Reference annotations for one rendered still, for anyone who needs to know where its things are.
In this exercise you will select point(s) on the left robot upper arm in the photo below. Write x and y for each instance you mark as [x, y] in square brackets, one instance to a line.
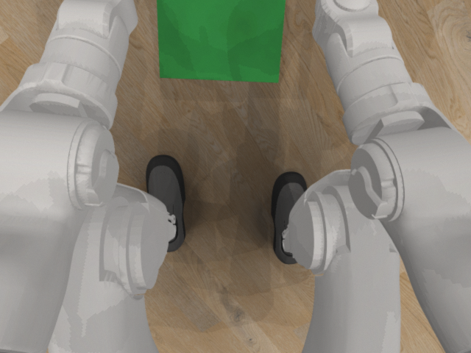
[53, 170]

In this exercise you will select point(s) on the robot left thigh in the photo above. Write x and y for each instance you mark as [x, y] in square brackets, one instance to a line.
[116, 256]

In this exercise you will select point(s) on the right robot forearm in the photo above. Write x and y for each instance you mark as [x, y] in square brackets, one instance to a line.
[369, 74]

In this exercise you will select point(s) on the right robot foot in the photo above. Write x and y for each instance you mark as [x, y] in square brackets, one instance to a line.
[287, 189]

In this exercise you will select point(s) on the carton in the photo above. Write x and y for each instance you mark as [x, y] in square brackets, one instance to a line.
[230, 40]

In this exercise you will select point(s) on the left robot forearm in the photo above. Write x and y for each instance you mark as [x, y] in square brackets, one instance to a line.
[82, 62]

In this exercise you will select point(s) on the right robot upper arm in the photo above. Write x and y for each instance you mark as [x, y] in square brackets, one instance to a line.
[418, 185]

